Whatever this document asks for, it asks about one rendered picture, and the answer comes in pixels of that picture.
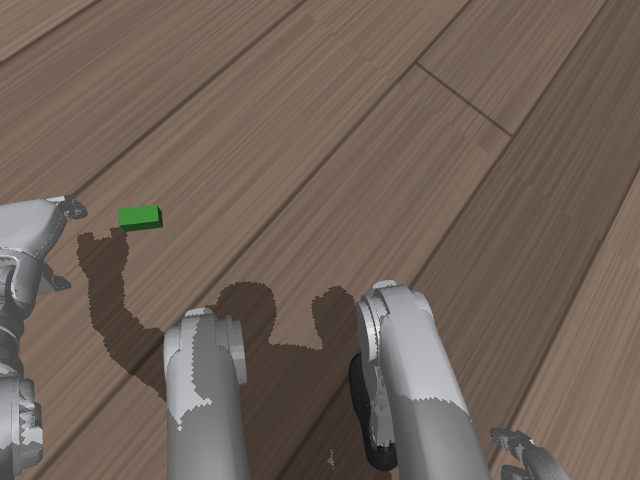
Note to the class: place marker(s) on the left robot arm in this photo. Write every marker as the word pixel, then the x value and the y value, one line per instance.
pixel 21 437

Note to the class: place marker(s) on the right robot foot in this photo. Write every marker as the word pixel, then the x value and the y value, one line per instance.
pixel 383 459

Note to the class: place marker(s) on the right robot hand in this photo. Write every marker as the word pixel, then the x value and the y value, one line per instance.
pixel 539 463

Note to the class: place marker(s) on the small box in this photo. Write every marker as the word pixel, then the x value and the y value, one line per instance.
pixel 140 218

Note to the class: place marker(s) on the left robot hand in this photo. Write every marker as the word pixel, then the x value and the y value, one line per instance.
pixel 33 227

